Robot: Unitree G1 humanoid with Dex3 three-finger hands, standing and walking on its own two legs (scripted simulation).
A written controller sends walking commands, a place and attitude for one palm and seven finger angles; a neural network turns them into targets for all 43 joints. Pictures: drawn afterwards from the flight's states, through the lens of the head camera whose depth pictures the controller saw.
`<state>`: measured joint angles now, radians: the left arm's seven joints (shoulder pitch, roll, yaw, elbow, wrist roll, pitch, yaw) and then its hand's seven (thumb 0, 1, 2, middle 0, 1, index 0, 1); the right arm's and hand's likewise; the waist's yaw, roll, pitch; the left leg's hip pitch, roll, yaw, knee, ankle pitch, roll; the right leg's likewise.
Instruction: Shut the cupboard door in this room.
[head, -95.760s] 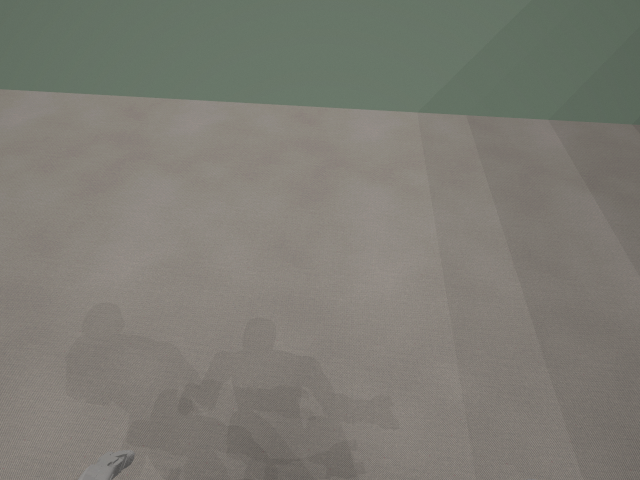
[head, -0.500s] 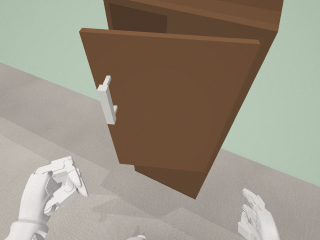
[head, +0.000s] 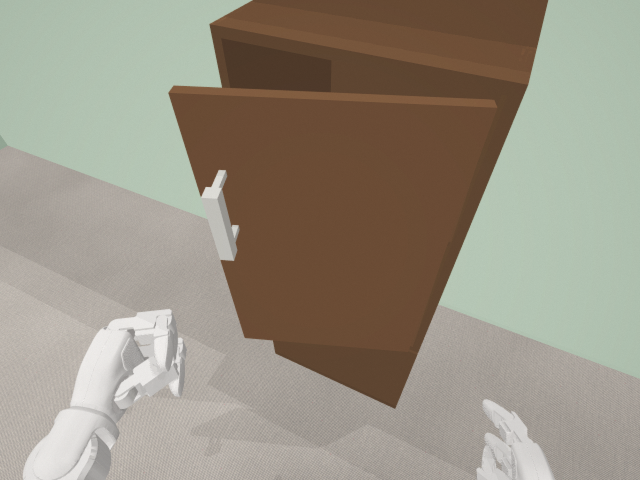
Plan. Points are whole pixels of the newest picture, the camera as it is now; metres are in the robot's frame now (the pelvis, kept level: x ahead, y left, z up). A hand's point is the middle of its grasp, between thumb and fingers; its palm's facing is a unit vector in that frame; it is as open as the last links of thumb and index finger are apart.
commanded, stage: raise the hand and make a fist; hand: left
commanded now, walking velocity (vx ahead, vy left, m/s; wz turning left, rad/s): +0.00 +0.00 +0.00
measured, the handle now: (224, 216) +0.44 +0.17 +0.09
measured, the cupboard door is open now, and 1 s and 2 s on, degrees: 20 20 20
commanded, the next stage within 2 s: bring the fist close to the handle in 0.20 s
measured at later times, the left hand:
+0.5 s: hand (172, 344) +0.24 +0.18 +0.10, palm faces +0.00 -1.00 -0.05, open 3.1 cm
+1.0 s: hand (225, 312) +0.29 +0.14 +0.08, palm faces -0.07 -1.00 -0.04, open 3.1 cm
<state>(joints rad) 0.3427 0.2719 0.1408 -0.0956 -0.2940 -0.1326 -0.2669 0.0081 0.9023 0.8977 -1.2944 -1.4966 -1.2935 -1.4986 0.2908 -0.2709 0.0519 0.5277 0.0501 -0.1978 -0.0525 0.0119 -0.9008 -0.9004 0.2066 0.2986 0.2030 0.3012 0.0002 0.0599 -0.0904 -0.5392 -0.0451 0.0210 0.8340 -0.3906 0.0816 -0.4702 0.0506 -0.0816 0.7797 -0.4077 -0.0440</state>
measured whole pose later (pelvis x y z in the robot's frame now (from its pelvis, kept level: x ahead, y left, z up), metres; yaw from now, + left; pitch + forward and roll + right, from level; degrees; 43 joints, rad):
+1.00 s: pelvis +0.01 -0.01 +0.00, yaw +0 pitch +6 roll -1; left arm 0.07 0.22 0.06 0.08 -0.22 -0.14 -0.15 0.01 0.90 0.90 -1.30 -1.50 -1.30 -1.50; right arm 0.26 -0.27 0.04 0.56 0.04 -0.14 -0.04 0.01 -0.90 -0.90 0.21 0.30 0.20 0.30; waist -0.01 0.05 -0.07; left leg -0.52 -0.05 0.03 0.81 -0.38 0.07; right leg -0.47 0.05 -0.07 0.78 -0.41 -0.06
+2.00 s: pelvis +0.00 -0.01 +0.00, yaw -1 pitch +6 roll -1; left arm -0.23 0.24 0.09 0.41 -0.20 -0.23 -0.16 0.01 0.90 0.90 -1.30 -1.50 -1.30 -1.50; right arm 0.24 -0.27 0.04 0.59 0.05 -0.08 -0.03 0.01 -0.90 -0.90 0.20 0.30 0.20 0.30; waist -0.03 0.04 -0.07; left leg -0.52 -0.05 0.04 0.78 -0.37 0.07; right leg -0.47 0.05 -0.06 0.76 -0.40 -0.05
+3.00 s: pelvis -0.01 +0.00 -0.01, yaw -1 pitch +14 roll -2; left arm -0.94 0.34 0.15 1.15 -0.15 -0.33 -0.35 0.01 0.90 0.90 -1.30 -1.50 -1.30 -1.50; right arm 0.36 -0.30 0.03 0.67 0.02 -0.06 -0.01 0.01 -0.90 -0.90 0.21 0.30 0.20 0.30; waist -0.16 0.04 -0.07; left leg -0.76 -0.04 0.04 0.88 -0.37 0.08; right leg -0.71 0.04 -0.07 0.86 -0.40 -0.05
